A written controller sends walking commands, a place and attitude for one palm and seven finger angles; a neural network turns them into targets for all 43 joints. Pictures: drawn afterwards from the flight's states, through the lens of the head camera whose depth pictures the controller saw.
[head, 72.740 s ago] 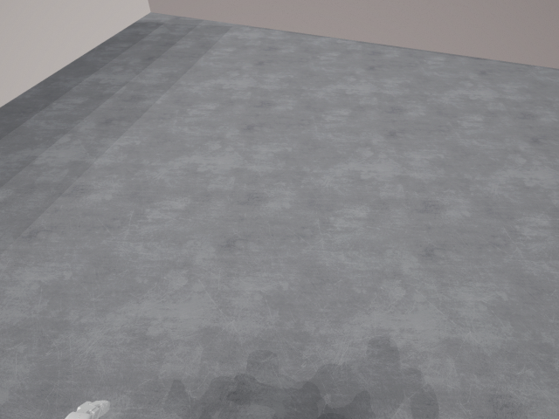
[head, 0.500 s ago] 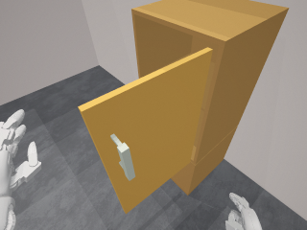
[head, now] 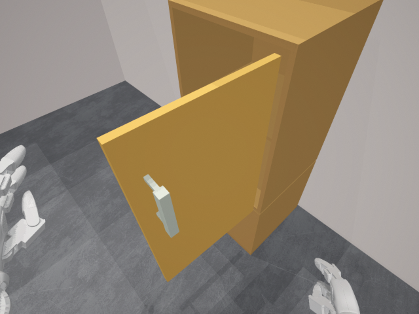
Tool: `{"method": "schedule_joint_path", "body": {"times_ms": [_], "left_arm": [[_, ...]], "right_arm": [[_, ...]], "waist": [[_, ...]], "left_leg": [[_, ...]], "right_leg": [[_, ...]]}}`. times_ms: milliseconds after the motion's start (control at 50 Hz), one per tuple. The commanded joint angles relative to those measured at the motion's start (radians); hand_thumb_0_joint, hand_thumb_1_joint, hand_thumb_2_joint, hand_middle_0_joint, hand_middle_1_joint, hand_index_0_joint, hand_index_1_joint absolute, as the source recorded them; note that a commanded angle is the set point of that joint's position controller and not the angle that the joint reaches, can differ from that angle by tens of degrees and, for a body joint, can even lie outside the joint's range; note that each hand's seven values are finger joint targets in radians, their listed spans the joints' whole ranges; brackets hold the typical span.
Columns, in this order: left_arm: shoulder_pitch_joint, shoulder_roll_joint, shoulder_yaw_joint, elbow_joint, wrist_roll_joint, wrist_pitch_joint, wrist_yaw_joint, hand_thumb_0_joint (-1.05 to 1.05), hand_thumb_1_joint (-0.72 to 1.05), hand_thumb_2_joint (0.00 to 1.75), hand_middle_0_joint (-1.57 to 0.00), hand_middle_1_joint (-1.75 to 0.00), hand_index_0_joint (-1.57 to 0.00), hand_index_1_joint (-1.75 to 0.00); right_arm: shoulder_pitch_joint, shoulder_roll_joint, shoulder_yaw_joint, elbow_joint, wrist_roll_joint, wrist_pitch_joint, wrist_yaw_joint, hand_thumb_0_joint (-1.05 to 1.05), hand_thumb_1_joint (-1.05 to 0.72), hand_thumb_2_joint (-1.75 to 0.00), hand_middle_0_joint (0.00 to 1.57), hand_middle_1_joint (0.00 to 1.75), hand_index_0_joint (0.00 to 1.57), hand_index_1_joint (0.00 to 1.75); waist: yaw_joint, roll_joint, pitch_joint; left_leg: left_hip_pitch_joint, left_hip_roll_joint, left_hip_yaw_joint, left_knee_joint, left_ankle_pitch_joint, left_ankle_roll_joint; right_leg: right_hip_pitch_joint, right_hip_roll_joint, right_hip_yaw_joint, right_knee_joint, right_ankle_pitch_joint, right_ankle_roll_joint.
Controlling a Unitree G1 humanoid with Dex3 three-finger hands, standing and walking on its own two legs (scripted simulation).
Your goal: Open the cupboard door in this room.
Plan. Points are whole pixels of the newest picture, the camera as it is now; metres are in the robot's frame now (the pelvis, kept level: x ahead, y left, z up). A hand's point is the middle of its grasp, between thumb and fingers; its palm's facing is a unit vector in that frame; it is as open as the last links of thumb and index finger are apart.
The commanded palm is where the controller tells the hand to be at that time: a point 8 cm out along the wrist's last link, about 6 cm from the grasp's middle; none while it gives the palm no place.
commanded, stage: step back with the hand held close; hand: left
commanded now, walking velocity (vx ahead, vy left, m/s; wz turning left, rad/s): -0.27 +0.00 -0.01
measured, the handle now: (161, 206) +0.29 +0.12 +0.07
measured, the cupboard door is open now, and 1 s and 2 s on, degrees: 87 87 87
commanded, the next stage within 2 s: stop stepping back and stand still in 0.94 s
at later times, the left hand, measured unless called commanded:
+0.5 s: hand out of the picture +0.12 +0.29 +0.15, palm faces +0.42 -0.77 -0.49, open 7.4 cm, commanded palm +0.05 +0.34 +0.17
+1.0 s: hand out of the picture +0.04 +0.28 +0.17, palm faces +0.39 -0.81 -0.45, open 7.4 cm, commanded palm -0.01 +0.32 +0.17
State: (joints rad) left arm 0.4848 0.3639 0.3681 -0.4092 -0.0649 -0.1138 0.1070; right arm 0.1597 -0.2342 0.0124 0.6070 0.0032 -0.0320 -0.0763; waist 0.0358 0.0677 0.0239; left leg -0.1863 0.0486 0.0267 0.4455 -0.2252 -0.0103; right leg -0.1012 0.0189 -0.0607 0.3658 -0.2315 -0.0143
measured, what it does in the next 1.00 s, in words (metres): walks backwards: right foot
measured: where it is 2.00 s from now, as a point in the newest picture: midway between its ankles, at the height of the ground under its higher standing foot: outside the picture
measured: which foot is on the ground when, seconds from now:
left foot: down 0.00-0.96, up 0.98-1.00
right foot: down 0.00-0.70, up 0.72-0.96, down 0.98-1.00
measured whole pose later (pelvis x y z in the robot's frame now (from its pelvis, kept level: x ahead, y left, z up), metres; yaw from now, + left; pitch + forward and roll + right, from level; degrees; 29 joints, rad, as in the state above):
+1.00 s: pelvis -0.17 +0.03 -0.02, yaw -3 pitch +2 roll -2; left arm 0.54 0.44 0.43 -0.58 -0.07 -0.22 0.15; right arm 0.15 -0.16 0.02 0.61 -0.02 -0.11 -0.03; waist 0.04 0.00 0.00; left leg -0.55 0.04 0.06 0.51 -0.11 -0.01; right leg -0.15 0.04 -0.02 0.47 -0.36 -0.06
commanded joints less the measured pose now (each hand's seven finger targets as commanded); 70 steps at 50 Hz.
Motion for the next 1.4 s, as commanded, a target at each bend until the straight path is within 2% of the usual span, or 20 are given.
{"method": "schedule_joint_path", "body": {"times_ms": [0,160,400,600,640,680,740,880,900,940,960,1020,1060,1100,1120,1140,1180,1300,1340,1380], "left_arm": [[0.033,0.197,0.124,-0.215,0.003,-0.058,0.018,0.0,0.9,0.9,-0.2,-0.3,-0.2,-0.3],[0.07,0.237,0.173,-0.315,0.005,-0.074,0.044,0.0,0.9,0.9,-0.2,-0.3,-0.2,-0.3],[0.03,0.204,0.188,-0.331,0.04,-0.136,0.064,0.0,0.9,0.9,-0.2,-0.3,-0.2,-0.3],[-0.019,0.216,0.172,-0.337,0.034,-0.155,0.086,0.0,0.9,0.9,-0.2,-0.3,-0.2,-0.3],[-0.038,0.232,0.181,-0.36,0.034,-0.158,0.086,0.0,0.9,0.9,-0.2,-0.3,-0.2,-0.3],[-0.033,0.226,0.215,-0.389,0.038,-0.17,0.086,0.0,0.9,0.9,-0.2,-0.3,-0.2,-0.3],[-0.014,0.249,0.231,-0.345,0.03,-0.183,0.082,0.0,0.9,0.9,-0.2,-0.3,-0.2,-0.3],[0.036,0.202,0.147,-0.357,-0.007,-0.151,0.067,0.0,0.9,0.9,-0.2,-0.3,-0.2,-0.3],[0.033,0.216,0.156,-0.337,-0.013,-0.151,0.06,0.0,0.9,0.9,-0.2,-0.3,-0.2,-0.3],[0.008,0.287,0.189,-0.347,-0.005,-0.163,0.054,0.0,0.9,0.9,-0.2,-0.3,-0.2,-0.3],[-0.044,0.315,0.203,-0.375,-0.008,-0.174,0.059,0.0,0.9,0.9,-0.2,-0.3,-0.2,-0.3],[-0.021,0.261,0.182,-0.294,0.025,-0.131,0.039,0.0,0.9,0.9,-0.2,-0.3,-0.2,-0.3],[0.011,0.254,0.196,-0.283,0.017,-0.112,0.045,0.0,0.9,0.9,-0.2,-0.3,-0.2,-0.3],[0.013,0.248,0.187,-0.351,0.006,-0.113,0.053,0.0,0.9,0.9,-0.2,-0.3,-0.2,-0.3],[0.026,0.258,0.195,-0.386,0.007,-0.122,0.059,0.0,0.9,0.9,-0.2,-0.3,-0.2,-0.3],[0.029,0.25,0.166,-0.371,0.001,-0.132,0.051,0.0,0.9,0.9,-0.2,-0.3,-0.2,-0.3],[0.065,0.251,0.187,-0.393,0.007,-0.133,0.055,0.0,0.9,0.9,-0.2,-0.3,-0.2,-0.3],[0.17,0.221,0.191,-0.312,0.023,-0.11,0.07,0.0,0.9,0.9,-0.2,-0.3,-0.2,-0.3],[0.132,0.256,0.207,-0.27,0.031,-0.113,0.063,0.0,0.9,0.9,-0.2,-0.3,-0.2,-0.3],[0.04,0.246,0.183,-0.273,0.018,-0.113,0.058,0.0,0.9,0.9,-0.2,-0.3,-0.2,-0.3]], "right_arm": [[-0.095,-0.102,-0.055,-0.193,0.005,-0.012,-0.015,0.0,-0.9,-0.9,0.2,0.3,0.2,0.3],[-0.089,-0.104,-0.065,-0.229,0.011,-0.005,-0.024,0.0,-0.9,-0.9,0.2,0.3,0.2,0.3],[-0.049,-0.127,-0.072,-0.23,0.008,-0.079,-0.016,0.0,-0.9,-0.9,0.2,0.3,0.2,0.3],[-0.012,-0.095,-0.066,-0.149,-0.001,-0.097,-0.007,0.0,-0.9,-0.9,0.2,0.3,0.2,0.3],[-0.033,-0.113,-0.067,-0.159,0.001,-0.097,-0.016,0.0,-0.9,-0.9,0.2,0.3,0.2,0.3],[-0.062,-0.132,-0.066,-0.182,-0.008,-0.118,-0.022,0.0,-0.9,-0.9,0.2,0.3,0.2,0.3],[-0.049,-0.105,-0.093,-0.152,-0.007,-0.141,0.003,0.0,-0.9,-0.9,0.2,0.3,0.2,0.3],[-0.05,-0.079,-0.061,-0.124,-0.013,-0.14,0.034,0.0,-0.9,-0.9,0.2,0.3,0.2,0.3],[-0.051,-0.081,-0.061,-0.12,-0.017,-0.131,0.034,0.0,-0.9,-0.9,0.2,0.3,0.2,0.3],[-0.029,-0.059,-0.06,-0.098,-0.013,-0.095,0.033,0.0,-0.9,-0.9,0.2,0.3,0.2,0.3],[-0.082,-0.055,-0.044,-0.118,-0.025,-0.102,0.021,0.0,-0.9,-0.9,0.2,0.3,0.2,0.3],[-0.099,-0.045,-0.041,-0.146,0.004,-0.096,0.003,0.0,-0.9,-0.9,0.2,0.3,0.2,0.3],[-0.105,-0.052,-0.024,-0.159,0.007,-0.088,-0.021,0.0,-0.9,-0.9,0.2,0.3,0.2,0.3],[-0.062,-0.087,-0.031,-0.163,0.01,-0.099,-0.029,0.0,-0.9,-0.9,0.2,0.3,0.2,0.3],[-0.048,-0.11,-0.047,-0.17,0.009,-0.112,-0.019,0.0,-0.9,-0.9,0.2,0.3,0.2,0.3],[-0.024,-0.115,-0.058,-0.166,0.019,-0.129,-0.006,0.0,-0.9,-0.9,0.2,0.3,0.2,0.3],[-0.026,-0.088,-0.05,-0.161,-0.011,-0.156,0.005,0.0,-0.9,-0.9,0.2,0.3,0.2,0.3],[-0.055,-0.098,-0.051,-0.168,-0.006,-0.135,0.003,0.0,-0.9,-0.9,0.2,0.3,0.2,0.3],[-0.054,-0.089,-0.06,-0.166,-0.009,-0.113,0.0,0.0,-0.9,-0.9,0.2,0.3,0.2,0.3],[-0.047,-0.101,-0.079,-0.141,-0.004,-0.102,-0.003,0.0,-0.9,-0.9,0.2,0.3,0.2,0.3]], "waist": [[-0.015,-0.059,-0.147],[-0.012,0.017,-0.184],[-0.028,0.06,-0.068],[-0.052,-0.178,-0.092],[-0.053,-0.045,-0.05],[-0.04,0.284,-0.071],[-0.032,0.085,-0.143],[-0.02,0.196,-0.172],[-0.018,0.141,-0.152],[-0.03,-0.156,-0.138],[-0.008,-0.189,-0.099],[-0.021,-0.289,-0.097],[-0.03,-0.192,-0.098],[-0.045,-0.007,-0.184],[-0.018,0.102,-0.25],[-0.021,0.1,-0.247],[-0.029,0.21,-0.213],[-0.035,0.173,-0.049],[-0.036,-0.023,-0.048],[-0.031,-0.317,-0.047]], "left_leg": [[0.071,0.011,0.001,0.016,0.306,0.039],[-0.01,0.055,-0.042,-0.028,0.339,0.042],[-0.44,0.105,-0.144,-0.153,-0.409,0.092],[-0.029,-0.034,-0.038,0.273,-0.161,0.016],[-0.072,0.025,-0.125,0.105,-0.244,0.038],[-0.417,0.268,-0.457,-0.34,-0.602,0.139],[-0.303,0.283,-0.362,-0.275,-0.357,0.158],[-0.127,0.16,-0.154,-0.321,-0.192,0.037],[-0.126,0.136,-0.111,-0.248,-0.144,0.001],[0.011,0.003,-0.009,0.236,-0.044,-0.044],[-0.093,-0.042,0.003,0.419,-0.172,-0.047],[-0.29,-0.036,-0.017,0.47,-0.176,-0.023],[-0.215,-0.039,0.018,0.205,-0.071,0.0],[0.033,-0.003,-0.01,-0.083,0.407,0.031],[0.193,0.12,-0.136,-0.051,0.698,0.074],[0.25,0.19,-0.196,-0.084,0.683,0.097],[0.126,0.219,-0.358,-0.207,0.382,0.107],[-0.355,0.098,-0.156,-0.352,-0.437,0.04],[-0.318,-0.001,-0.061,-0.099,-0.32,0.01],[-0.254,-0.065,-0.041,0.462,-0.146,-0.004]], "right_leg": [[-0.063,-0.112,0.084,-0.014,0.429,0.024],[-0.046,-0.076,0.068,0.089,0.336,0.028],[-0.004,-0.035,0.084,0.2,-0.106,0.022],[-0.476,-0.221,0.235,-0.04,-0.218,-0.069],[-0.487,-0.14,0.165,0.058,-0.255,-0.026],[-0.19,0.055,0.047,0.55,-0.233,0.044],[-0.236,0.059,0.12,0.838,-0.274,0.024],[-0.073,0.067,-0.026,0.182,-0.309,-0.02],[-0.055,0.032,-0.003,-0.008,-0.237,-0.034],[-0.327,-0.277,0.32,-0.228,-0.043,-0.126],[-0.336,-0.37,0.328,-0.192,0.26,-0.16],[-0.097,-0.275,0.162,0.042,0.804,-0.105],[-0.029,-0.235,0.134,0.112,0.81,-0.078],[-0.045,-0.127,0.077,0.246,0.63,0.005],[-0.145,-0.053,0.057,0.303,0.225,0.032],[-0.209,-0.021,0.071,0.33,-0.182,0.028],[-0.216,0.006,0.092,0.407,-0.299,0.023],[0.112,0.032,-0.042,0.149,-0.198,-0.002],[0.057,-0.051,0.067,-0.07,-0.227,-0.037],[-0.244,-0.35,0.513,-0.271,-0.517,-0.175]]}}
